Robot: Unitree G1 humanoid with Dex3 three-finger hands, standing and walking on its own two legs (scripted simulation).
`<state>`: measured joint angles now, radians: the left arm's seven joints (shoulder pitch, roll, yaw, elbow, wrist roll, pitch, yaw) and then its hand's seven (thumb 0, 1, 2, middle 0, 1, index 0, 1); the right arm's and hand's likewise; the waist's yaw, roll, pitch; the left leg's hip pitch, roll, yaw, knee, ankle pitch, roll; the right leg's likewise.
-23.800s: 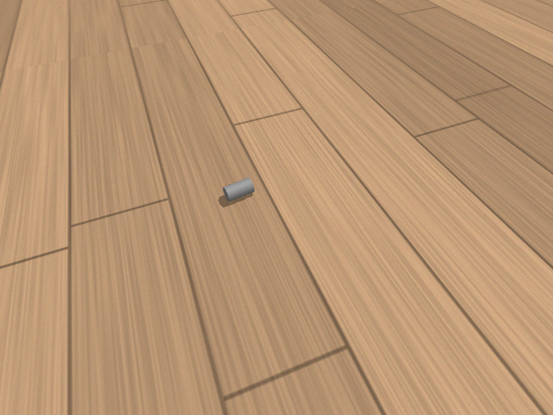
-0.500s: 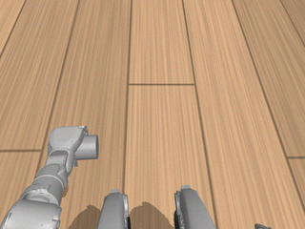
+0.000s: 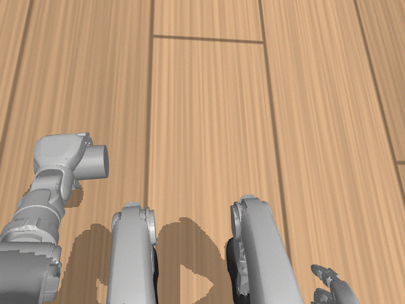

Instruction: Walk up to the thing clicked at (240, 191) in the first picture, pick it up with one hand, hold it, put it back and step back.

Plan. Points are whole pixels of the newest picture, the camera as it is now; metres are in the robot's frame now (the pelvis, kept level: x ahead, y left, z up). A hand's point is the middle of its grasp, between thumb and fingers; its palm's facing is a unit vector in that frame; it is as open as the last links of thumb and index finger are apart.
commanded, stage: crouch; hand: left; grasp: from above
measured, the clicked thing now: (74, 163) +0.41 +0.27 -0.18
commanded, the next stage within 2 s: lower in 0.76 s
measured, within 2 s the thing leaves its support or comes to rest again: neither
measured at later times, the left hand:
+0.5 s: hand (80, 170) +0.41 +0.28 -0.24, palm faces -0.46 -0.04 -0.89, open 10.2 cm
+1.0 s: hand (85, 172) +0.41 +0.28 -0.28, palm faces -0.47 -0.05 -0.88, open 10.2 cm
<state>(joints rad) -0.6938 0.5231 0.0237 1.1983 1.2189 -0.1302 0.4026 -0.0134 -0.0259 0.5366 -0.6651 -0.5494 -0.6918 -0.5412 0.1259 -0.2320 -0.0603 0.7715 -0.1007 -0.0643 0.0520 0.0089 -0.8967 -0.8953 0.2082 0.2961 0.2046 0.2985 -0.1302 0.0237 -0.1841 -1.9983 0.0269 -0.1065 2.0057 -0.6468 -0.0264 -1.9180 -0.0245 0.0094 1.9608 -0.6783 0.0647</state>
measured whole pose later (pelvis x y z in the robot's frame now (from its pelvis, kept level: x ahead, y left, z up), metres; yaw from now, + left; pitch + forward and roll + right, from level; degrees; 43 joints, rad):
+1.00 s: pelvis -0.01 +0.00 -0.11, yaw -3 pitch +33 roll -7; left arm -0.85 0.66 0.10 1.45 1.28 -0.22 0.44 -0.01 -0.04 0.55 -0.67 -0.57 -0.69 -0.56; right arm 0.12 -0.25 -0.01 0.80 -0.15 -0.06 0.13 0.01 -0.91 -0.90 0.21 0.30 0.20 0.30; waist -0.18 -0.01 -0.09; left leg -2.30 0.01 -0.16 2.37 -0.66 -0.04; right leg -2.21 0.02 0.01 2.31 -0.69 0.06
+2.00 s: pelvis +0.00 +0.00 -0.17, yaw -7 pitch +30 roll -9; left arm -0.83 0.78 0.23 1.61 1.34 -0.28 0.62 -0.01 -0.05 0.53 -0.70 -0.53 -0.72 -0.52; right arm 0.03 -0.28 0.07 0.83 -0.29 -0.12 0.22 0.01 -0.90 -0.89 0.21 0.30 0.20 0.30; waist -0.24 -0.07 0.02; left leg -2.38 0.00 -0.25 2.57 -0.72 -0.07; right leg -2.29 0.06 -0.03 2.47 -0.72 0.09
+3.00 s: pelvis +0.00 +0.01 -0.17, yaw -9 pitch +26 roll -12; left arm -0.84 0.85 0.21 1.71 1.33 -0.29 0.70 0.00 -0.08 0.70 -0.46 -0.74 -0.47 -0.73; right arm 0.02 -0.29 0.14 0.84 -0.34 -0.20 0.31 0.01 -0.90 -0.89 0.21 0.30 0.20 0.30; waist -0.27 -0.10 0.07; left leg -2.37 0.00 -0.29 2.63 -0.74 -0.05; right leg -2.25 0.07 -0.06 2.48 -0.72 0.09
